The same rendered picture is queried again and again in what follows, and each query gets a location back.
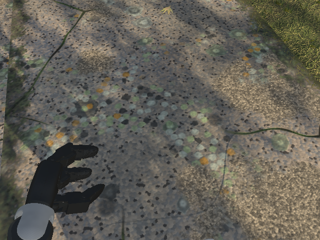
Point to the left robot hand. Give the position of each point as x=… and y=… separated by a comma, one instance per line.
x=53, y=174

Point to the left robot forearm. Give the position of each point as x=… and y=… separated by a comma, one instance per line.
x=32, y=221

